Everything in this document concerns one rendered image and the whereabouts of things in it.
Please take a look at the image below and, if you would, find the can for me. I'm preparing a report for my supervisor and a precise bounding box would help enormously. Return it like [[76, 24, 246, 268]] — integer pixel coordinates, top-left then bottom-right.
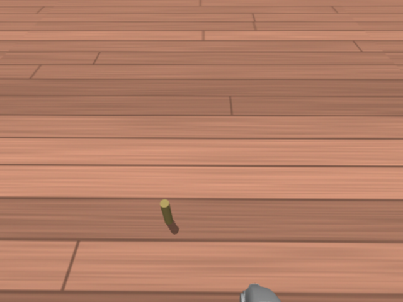
[[160, 199, 173, 225]]

